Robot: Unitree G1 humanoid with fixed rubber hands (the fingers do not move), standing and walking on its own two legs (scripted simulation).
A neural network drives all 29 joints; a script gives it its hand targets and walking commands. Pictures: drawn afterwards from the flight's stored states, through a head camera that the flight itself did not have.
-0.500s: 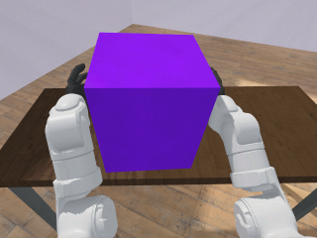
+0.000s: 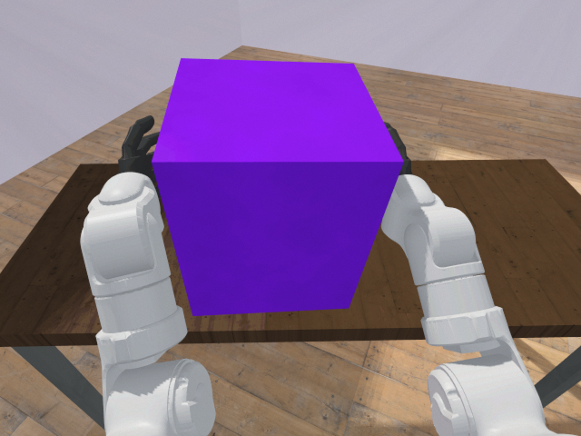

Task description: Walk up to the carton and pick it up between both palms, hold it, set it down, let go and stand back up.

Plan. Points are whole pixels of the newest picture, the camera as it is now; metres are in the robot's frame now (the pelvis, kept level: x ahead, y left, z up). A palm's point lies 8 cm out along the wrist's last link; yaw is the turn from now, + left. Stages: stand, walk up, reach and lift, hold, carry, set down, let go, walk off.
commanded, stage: hold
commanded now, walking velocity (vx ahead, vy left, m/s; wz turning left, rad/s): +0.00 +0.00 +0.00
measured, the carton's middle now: (271, 192) +0.38 +0.01 +0.19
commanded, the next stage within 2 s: set down in 1.54 s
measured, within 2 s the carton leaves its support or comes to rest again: neither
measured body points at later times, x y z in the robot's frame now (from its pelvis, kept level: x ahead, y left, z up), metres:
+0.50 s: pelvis +0.00 +0.00 +0.00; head -0.02 +0.00 +0.45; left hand +0.37 +0.17 +0.23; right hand +0.38 -0.14 +0.21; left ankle +0.01 +0.12 -0.76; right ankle +0.00 -0.10 -0.76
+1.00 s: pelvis +0.00 +0.00 +0.00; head -0.02 +0.00 +0.45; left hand +0.37 +0.17 +0.23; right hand +0.38 -0.14 +0.21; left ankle +0.01 +0.12 -0.76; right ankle +0.00 -0.10 -0.76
